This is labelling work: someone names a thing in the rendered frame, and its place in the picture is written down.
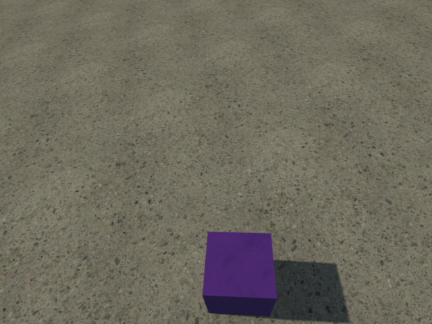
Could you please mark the carton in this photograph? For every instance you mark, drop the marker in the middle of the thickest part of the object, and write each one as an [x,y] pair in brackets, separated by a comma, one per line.
[239,274]

